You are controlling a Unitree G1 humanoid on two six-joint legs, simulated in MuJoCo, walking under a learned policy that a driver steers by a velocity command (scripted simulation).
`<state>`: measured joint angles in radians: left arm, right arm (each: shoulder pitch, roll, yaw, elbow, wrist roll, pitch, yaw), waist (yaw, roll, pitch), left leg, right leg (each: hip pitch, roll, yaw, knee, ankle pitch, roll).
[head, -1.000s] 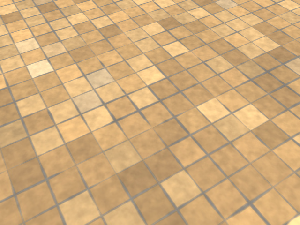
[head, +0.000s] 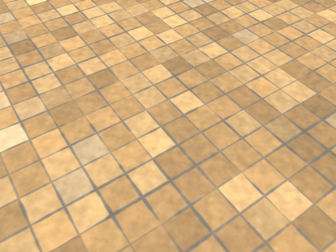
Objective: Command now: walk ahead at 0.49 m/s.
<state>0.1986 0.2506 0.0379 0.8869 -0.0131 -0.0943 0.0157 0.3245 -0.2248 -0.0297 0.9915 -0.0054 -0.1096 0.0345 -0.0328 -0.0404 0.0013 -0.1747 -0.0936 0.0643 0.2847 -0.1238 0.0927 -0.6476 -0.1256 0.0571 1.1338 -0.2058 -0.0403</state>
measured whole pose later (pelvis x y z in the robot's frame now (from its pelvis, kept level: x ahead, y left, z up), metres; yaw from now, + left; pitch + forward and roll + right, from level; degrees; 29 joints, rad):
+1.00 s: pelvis +0.55 -0.01 -0.01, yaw +1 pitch +2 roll +0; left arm 0.31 0.25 0.05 0.97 -0.02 -0.10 0.00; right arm 0.16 -0.24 -0.05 0.90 0.00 -0.10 0.04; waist 0.00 -0.02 0.03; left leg -0.36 -0.04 0.06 0.47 -0.15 0.07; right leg -0.39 -0.04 0.03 1.18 -0.37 -0.05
